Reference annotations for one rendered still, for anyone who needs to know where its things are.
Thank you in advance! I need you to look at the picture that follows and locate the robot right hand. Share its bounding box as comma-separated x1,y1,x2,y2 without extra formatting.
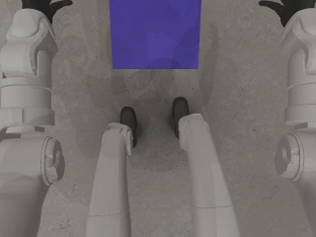
258,0,316,27

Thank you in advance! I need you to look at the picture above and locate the left robot upper arm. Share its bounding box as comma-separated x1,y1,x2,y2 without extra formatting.
0,136,65,237

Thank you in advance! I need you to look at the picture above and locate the right robot foot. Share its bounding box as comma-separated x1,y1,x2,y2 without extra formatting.
172,97,189,139

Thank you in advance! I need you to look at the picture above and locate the carton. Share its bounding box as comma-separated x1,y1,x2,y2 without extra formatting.
109,0,201,69

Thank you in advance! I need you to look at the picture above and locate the left robot forearm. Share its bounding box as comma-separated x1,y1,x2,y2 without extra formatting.
0,8,58,142

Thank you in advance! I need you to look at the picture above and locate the robot left thigh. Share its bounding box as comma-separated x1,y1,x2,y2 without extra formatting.
85,127,133,237

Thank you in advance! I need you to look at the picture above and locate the right robot forearm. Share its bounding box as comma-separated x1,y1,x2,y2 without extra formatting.
280,8,316,131

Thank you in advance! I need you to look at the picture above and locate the right robot upper arm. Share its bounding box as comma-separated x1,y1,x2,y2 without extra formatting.
274,132,316,237

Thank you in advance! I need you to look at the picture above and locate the robot left hand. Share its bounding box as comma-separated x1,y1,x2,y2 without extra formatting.
22,0,73,24

